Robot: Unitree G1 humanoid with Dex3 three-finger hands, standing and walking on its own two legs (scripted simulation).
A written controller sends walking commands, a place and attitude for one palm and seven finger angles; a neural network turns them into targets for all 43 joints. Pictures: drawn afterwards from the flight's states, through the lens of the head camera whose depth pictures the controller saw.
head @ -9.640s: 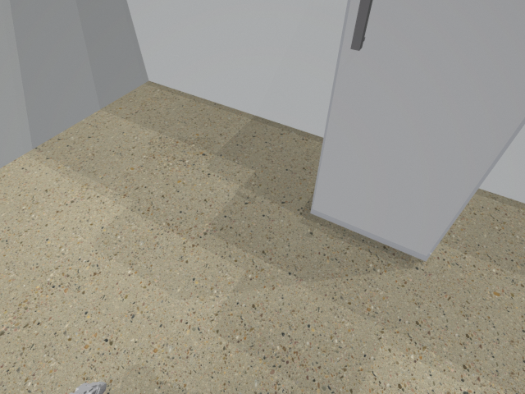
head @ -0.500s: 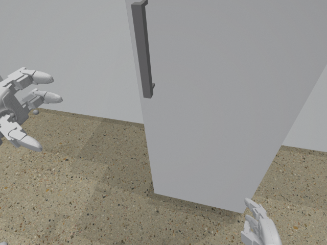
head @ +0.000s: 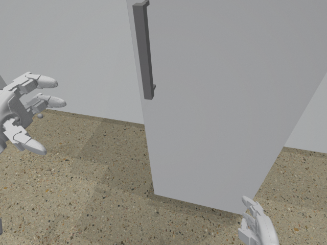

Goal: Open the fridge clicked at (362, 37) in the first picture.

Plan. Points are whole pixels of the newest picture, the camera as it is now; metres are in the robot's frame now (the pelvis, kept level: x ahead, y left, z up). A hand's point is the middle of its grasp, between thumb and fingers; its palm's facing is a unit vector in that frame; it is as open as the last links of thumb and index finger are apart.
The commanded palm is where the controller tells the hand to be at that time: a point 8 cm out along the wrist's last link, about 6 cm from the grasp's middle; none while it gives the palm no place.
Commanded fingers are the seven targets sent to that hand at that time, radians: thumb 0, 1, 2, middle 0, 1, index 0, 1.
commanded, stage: move the hooked fingers beside the handle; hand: left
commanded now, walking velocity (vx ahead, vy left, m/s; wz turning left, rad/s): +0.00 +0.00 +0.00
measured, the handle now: (147, 54) +0.55 +0.11 +0.24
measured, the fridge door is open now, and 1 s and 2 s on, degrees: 0 0 0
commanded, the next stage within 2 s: none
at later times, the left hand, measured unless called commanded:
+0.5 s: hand (68, 98) +0.34 +0.25 +0.23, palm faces -0.09 -0.99 -0.06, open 14.0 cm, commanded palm +0.31 +0.30 +0.24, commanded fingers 0.00 -0.50 0.30 -0.30 -1.20 -0.30 -1.20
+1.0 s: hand (94, 83) +0.40 +0.22 +0.23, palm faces -0.10 -0.99 -0.02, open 14.0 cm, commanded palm +0.39 +0.27 +0.23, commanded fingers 0.00 -0.50 0.30 -0.30 -1.20 -0.30 -1.20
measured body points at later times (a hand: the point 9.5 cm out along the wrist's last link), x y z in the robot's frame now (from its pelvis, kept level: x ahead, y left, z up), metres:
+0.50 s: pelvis +0.00 +0.00 +0.00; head -0.02 -0.02 +0.45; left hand +0.33 +0.31 +0.24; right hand +0.18 -0.22 -0.07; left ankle +0.03 +0.12 -0.74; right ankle -0.03 -0.12 -0.74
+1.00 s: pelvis +0.01 +0.00 +0.00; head +0.00 -0.01 +0.45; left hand +0.40 +0.27 +0.23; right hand +0.15 -0.25 -0.09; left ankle +0.03 +0.12 -0.74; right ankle -0.03 -0.12 -0.74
